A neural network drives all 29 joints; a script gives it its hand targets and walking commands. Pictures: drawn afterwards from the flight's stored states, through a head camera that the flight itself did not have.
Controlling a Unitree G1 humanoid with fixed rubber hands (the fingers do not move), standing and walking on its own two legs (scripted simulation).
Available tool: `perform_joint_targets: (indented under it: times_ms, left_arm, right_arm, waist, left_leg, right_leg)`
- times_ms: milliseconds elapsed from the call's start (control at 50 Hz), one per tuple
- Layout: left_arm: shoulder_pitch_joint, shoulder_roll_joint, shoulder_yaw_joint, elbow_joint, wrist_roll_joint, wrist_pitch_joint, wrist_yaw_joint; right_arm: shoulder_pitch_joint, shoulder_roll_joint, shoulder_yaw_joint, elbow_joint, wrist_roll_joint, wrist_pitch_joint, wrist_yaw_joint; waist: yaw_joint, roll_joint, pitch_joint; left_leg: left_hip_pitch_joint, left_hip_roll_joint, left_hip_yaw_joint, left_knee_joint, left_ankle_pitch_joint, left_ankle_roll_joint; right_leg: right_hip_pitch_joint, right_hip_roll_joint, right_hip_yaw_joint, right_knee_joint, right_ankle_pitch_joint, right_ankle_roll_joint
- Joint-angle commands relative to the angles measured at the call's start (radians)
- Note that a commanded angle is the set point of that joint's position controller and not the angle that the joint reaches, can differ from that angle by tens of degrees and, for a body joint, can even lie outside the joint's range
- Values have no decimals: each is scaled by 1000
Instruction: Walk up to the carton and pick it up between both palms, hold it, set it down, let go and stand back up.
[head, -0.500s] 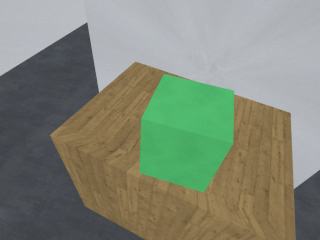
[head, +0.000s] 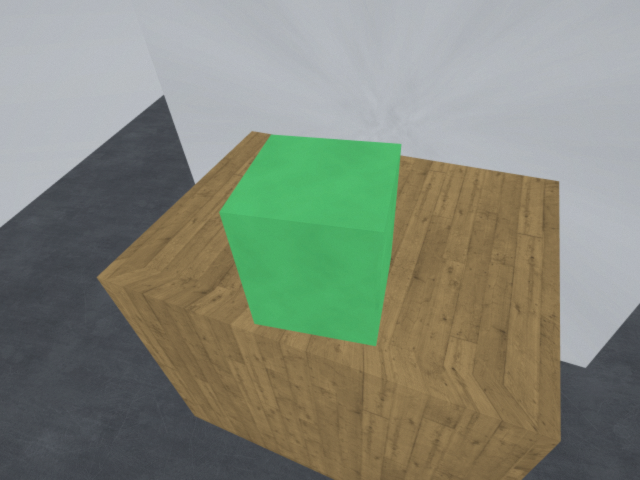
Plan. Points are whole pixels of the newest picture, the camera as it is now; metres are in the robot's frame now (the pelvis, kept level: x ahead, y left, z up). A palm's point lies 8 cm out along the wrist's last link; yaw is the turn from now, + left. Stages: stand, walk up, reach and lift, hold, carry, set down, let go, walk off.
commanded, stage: walk up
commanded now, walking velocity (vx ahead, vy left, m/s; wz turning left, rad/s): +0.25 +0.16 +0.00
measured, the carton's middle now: (323, 239) +0.49 +0.01 +0.04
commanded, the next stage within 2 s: none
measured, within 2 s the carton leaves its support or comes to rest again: neither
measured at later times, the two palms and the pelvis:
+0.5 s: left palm out of the picture -0.07 +0.20 -0.10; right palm out of the picture +0.10 -0.22 -0.14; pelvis +0.05 +0.01 +0.02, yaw +1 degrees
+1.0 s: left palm out of the picture +0.13 +0.30 -0.14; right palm out of the picture +0.11 -0.15 -0.13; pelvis +0.08 +0.07 +0.01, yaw -2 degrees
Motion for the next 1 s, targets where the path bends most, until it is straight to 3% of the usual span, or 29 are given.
perform_joint_targets:
  times_ms: [0,40,60,80,100,140,160,180,220,300,360,380,420,480,520,540,560,580,600,620,640,660,740,780,800,840,880,920,980]
  left_arm:
    - [229,262,37,40,13,3,48]
    - [55,193,17,-9,9,-13,36]
    - [25,168,11,-26,11,-24,33]
    - [43,151,10,-24,1,-34,27]
    - [139,106,0,14,-1,-40,23]
    - [241,98,-9,56,-1,-46,20]
    - [251,103,-12,69,1,-49,20]
    - [257,96,-13,69,1,-51,20]
    - [315,98,-17,74,-7,-64,25]
    - [362,71,-23,69,-1,-79,29]
    - [367,57,-27,69,13,-74,33]
    - [356,60,-24,66,18,-72,35]
    - [347,65,-28,64,23,-69,32]
    - [360,79,-17,78,25,-54,34]
    - [288,73,-13,77,17,-46,27]
    - [266,22,-31,80,-7,-42,31]
    - [305,-56,-51,84,-34,-41,35]
    - [321,-58,-55,63,-33,-34,39]
    - [304,-22,-36,57,-41,-12,45]
    - [260,4,-30,70,-27,7,46]
    - [220,-17,-33,64,-23,13,41]
    - [221,-19,-38,65,-20,17,32]
    - [196,-27,-36,76,1,34,29]
    - [158,-30,-32,75,5,47,31]
    - [154,-1,-24,75,1,61,33]
    - [67,22,-15,44,8,77,33]
    - [4,24,-10,7,3,71,26]
    - [-39,22,-14,-16,5,61,19]
    - [-3,-7,-22,7,6,42,21]
  right_arm:
    - [-111,-50,-6,-142,-9,2,47]
    - [-2,-50,-6,-94,-2,-8,72]
    - [64,-47,-4,-60,-3,-16,78]
    - [69,-43,-1,-43,-2,-20,82]
    - [33,-50,-2,-52,-10,-23,85]
    - [-15,-63,-8,-92,-11,-9,83]
    - [-7,-58,-2,-95,-5,-4,82]
    - [-14,-64,-1,-93,-2,-5,83]
    - [-28,-64,-2,-89,4,-12,74]
    - [-128,-61,-1,-117,-2,-26,58]
    - [-186,-49,10,-132,5,-30,52]
    - [-196,-46,16,-140,7,-35,47]
    - [-164,-41,15,-122,17,-42,29]
    - [-144,-21,12,-119,31,-56,20]
    - [-36,-23,10,-91,26,-77,21]
    - [-16,-48,11,-93,18,-95,12]
    - [28,-126,0,-98,7,-113,11]
    - [112,-138,9,-66,9,-119,12]
    - [116,-138,5,-39,13,-113,10]
    - [56,-102,17,-58,17,-111,10]
    - [1,-56,33,-52,25,-115,8]
    - [-5,-30,47,-56,29,-115,1]
    - [-6,-13,67,-57,28,-109,-15]
    - [-6,6,74,-61,26,-107,-21]
    - [-34,-34,66,-77,21,-100,-28]
    - [-91,-89,47,-126,15,-89,-33]
    - [-93,-83,39,-124,10,-87,-33]
    - [-39,-65,44,-116,3,-82,-29]
    - [-39,-61,45,-85,7,-82,-19]
  waist:
    - [47,-279,312]
    - [-56,-196,271]
    - [-70,-188,221]
    - [-67,-194,191]
    - [-23,-196,165]
    - [-13,-164,171]
    - [-19,-215,168]
    - [-19,-197,202]
    - [13,-230,149]
    - [59,-258,162]
    - [78,-274,129]
    - [81,-318,144]
    - [75,-315,125]
    - [80,-344,75]
    - [-3,-316,53]
    - [-38,-229,51]
    - [-43,-36,-18]
    - [-50,110,-81]
    - [-39,173,-124]
    - [-44,177,-38]
    - [-26,222,18]
    - [-15,204,10]
    - [1,199,-69]
    - [-5,150,-68]
    - [12,147,-63]
    - [-4,104,5]
    - [-11,119,33]
    - [-40,75,6]
    - [-14,55,-4]
  left_leg:
    - [-387,-30,-180,428,-64,-27]
    - [-304,-27,-156,469,87,-14]
    - [-291,-35,-122,474,149,-14]
    - [-281,-44,-95,504,200,-17]
    - [-258,-47,-86,513,230,-27]
    - [-264,-43,-103,519,265,-45]
    - [-294,-40,-102,507,275,-52]
    - [-305,-42,-115,504,285,-57]
    - [-308,-39,-100,448,273,-66]
    - [-370,1,-91,334,230,-87]
    - [-329,7,-76,240,156,-89]
    - [-303,5,-61,159,111,-81]
    - [-215,-28,-24,63,33,-79]
    - [-55,-51,3,-68,5,-42]
    - [132,-68,27,-213,164,-13]
    - [273,31,-59,-309,430,-10]
    - [453,187,-178,-268,831,18]
    - [475,315,-283,-251,955,64]
    - [414,318,-349,-253,860,152]
    - [300,314,-321,-259,1025,152]
    - [261,237,-200,-248,1159,145]
    - [296,193,-136,-230,1243,109]
    - [316,149,-106,-224,1174,122]
    - [294,149,-110,-251,997,143]
    - [245,177,-117,-274,813,139]
    - [193,244,-168,-333,524,175]
    - [151,236,-148,-331,481,189]
    - [106,220,-172,-326,404,200]
    - [123,173,-172,-288,465,184]
  right_leg:
    - [-222,-467,701,-654,-764,-41]
    - [-174,-316,432,-525,-456,-22]
    - [-87,-239,271,-487,-269,19]
    - [-62,-202,187,-477,-176,33]
    - [-52,-179,188,-476,-139,58]
    - [-84,-232,241,-472,-149,47]
    - [-41,-232,242,-467,-144,52]
    - [-59,-230,230,-469,-119,59]
    - [33,-226,236,-447,-44,43]
    - [144,-275,254,-419,75,-77]
    - [171,-277,239,-403,137,-131]
    - [161,-268,219,-381,206,-144]
    - [184,-237,155,-323,461,-149]
    - [153,-247,164,-256,574,-149]
    - [35,-201,109,-181,299,-105]
    - [-46,-116,49,-104,399,-39]
    - [-177,-45,-5,-7,122,17]
    - [-201,-40,-39,105,-214,27]
    - [-140,-22,-13,154,-265,12]
    - [-108,-35,24,180,-259,12]
    - [-102,-36,30,176,-236,3]
    - [-122,-38,29,172,-206,0]
    - [-91,-4,7,210,-115,-2]
    - [-107,-1,6,217,-82,-4]
    - [-96,2,15,271,-71,0]
    - [-177,-15,11,342,-93,9]
    - [-181,-45,40,292,-88,11]
    - [-104,-27,26,208,-92,13]
    - [-7,-4,26,-40,-29,-3]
